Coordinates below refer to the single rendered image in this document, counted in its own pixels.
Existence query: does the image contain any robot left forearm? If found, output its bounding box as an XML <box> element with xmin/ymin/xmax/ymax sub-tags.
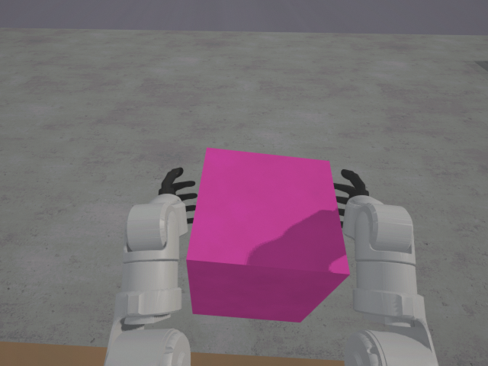
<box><xmin>104</xmin><ymin>194</ymin><xmax>188</xmax><ymax>366</ymax></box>

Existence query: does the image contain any robot right hand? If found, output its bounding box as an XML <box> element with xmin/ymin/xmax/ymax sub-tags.
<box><xmin>333</xmin><ymin>169</ymin><xmax>369</xmax><ymax>226</ymax></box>

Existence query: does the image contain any robot right forearm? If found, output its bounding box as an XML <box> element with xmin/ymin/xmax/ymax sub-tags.
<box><xmin>342</xmin><ymin>195</ymin><xmax>438</xmax><ymax>365</ymax></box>

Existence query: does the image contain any robot left hand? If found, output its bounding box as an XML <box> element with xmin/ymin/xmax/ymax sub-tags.
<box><xmin>159</xmin><ymin>168</ymin><xmax>197</xmax><ymax>224</ymax></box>

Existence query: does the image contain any carton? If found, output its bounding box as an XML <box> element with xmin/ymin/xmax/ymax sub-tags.
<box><xmin>186</xmin><ymin>148</ymin><xmax>350</xmax><ymax>323</ymax></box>

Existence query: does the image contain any right robot upper arm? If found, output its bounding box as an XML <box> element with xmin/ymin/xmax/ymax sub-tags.
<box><xmin>344</xmin><ymin>329</ymin><xmax>438</xmax><ymax>366</ymax></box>

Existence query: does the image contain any left robot upper arm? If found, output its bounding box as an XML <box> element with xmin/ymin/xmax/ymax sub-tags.
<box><xmin>105</xmin><ymin>329</ymin><xmax>191</xmax><ymax>366</ymax></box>

